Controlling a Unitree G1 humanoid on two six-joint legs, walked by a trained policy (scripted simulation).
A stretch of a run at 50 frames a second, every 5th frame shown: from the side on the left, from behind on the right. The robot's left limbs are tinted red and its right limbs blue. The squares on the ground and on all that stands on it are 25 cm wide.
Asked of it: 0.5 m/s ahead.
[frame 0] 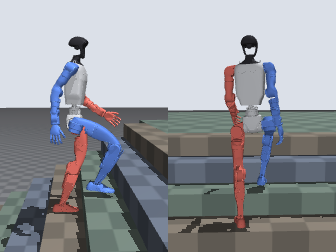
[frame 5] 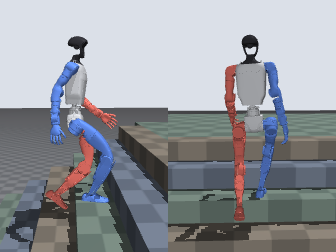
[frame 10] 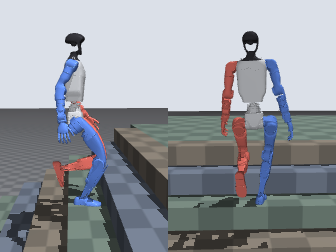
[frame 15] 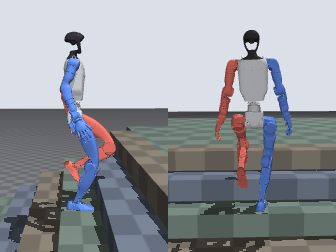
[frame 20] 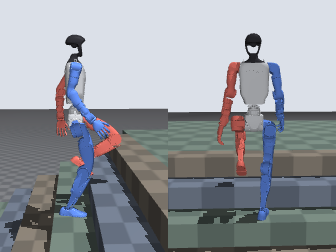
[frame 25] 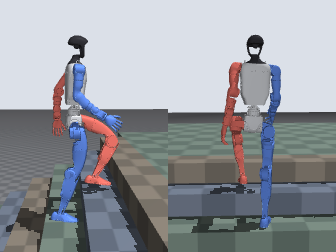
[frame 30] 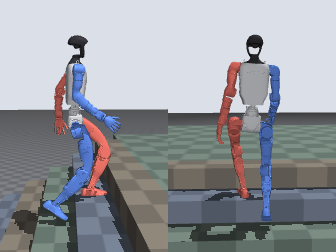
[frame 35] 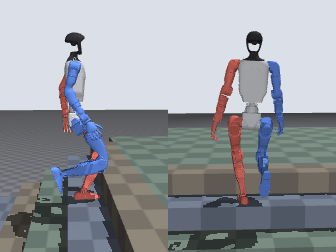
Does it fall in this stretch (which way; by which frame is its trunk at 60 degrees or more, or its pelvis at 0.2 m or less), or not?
no
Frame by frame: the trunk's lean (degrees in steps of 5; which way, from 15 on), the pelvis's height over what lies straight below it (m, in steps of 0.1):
0: 5, 0.8
5: 5, 0.8
10: 0, 0.7
15: 0, 0.7
20: 0, 0.8
25: 5, 0.8
30: 5, 0.8
35: 0, 0.7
